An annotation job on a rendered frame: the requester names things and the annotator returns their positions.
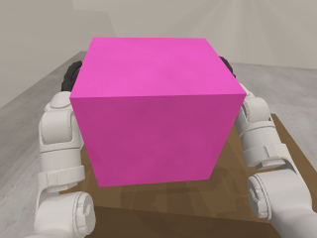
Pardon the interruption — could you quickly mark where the pedestal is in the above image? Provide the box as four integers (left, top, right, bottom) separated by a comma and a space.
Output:
58, 113, 317, 238

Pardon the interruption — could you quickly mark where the right robot hand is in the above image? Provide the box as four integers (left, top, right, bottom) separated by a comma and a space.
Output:
219, 56, 236, 78

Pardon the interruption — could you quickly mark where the left robot forearm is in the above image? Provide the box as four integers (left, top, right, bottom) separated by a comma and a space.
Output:
34, 91, 85, 235

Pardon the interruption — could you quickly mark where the carton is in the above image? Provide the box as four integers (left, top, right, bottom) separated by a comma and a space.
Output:
69, 37, 247, 187

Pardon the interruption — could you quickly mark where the robot left upper arm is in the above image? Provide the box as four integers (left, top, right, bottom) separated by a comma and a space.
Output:
24, 191, 96, 238

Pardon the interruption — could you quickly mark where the right robot forearm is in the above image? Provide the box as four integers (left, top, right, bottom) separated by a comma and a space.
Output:
234, 82, 312, 208

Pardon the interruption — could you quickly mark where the left robot hand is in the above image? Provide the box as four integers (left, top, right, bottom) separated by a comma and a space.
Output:
61, 60, 82, 92

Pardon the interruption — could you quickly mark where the robot right upper arm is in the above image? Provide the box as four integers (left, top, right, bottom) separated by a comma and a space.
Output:
247, 169, 317, 238

